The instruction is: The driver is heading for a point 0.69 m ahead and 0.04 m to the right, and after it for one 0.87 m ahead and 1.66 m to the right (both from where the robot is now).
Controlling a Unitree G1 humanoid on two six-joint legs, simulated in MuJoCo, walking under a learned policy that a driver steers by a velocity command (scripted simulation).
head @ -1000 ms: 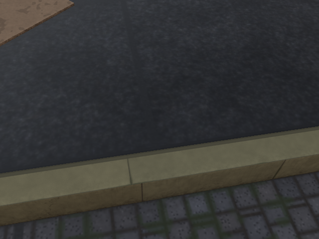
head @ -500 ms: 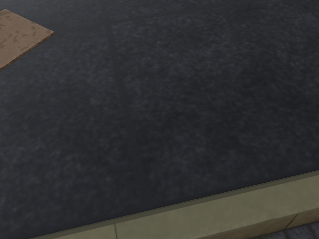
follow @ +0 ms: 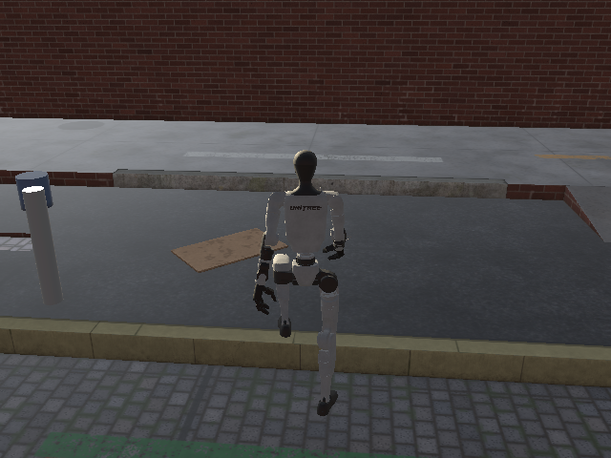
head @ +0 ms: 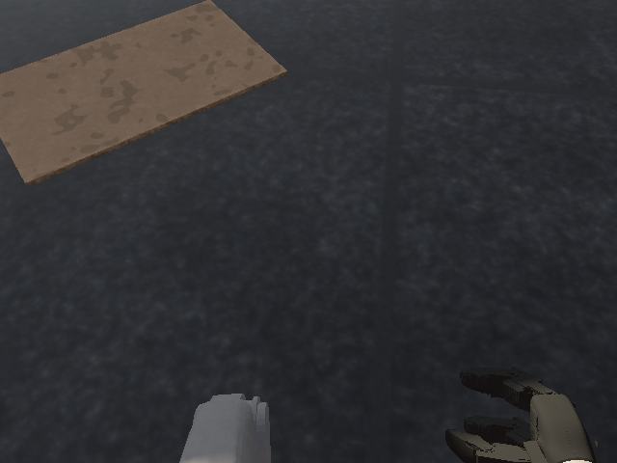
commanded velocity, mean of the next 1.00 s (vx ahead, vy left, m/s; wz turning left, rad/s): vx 0.50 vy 0.00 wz -0.22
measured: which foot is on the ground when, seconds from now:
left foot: up 0.00-0.06, down 0.08-0.60, up 0.62-0.90, down 0.92-1.00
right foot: down 0.00-0.10, up 0.12-0.60, down 0.62-0.92, up 0.94-1.00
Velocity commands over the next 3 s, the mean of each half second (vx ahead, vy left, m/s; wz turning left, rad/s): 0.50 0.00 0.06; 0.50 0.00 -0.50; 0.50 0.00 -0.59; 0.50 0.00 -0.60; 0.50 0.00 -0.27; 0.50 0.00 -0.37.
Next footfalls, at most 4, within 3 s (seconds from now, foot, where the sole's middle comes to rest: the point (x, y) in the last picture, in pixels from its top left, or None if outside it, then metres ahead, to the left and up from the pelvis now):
0.08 left None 0.28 0.11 -0.59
0.62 right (320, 366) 0.58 0.03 -0.59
0.92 left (214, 266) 0.81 0.26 -0.59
1.34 right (382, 229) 0.92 -0.11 -0.59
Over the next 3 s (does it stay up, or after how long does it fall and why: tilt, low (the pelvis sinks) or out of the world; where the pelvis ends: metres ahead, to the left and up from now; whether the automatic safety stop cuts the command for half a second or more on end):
stays up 1.42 -0.58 0.19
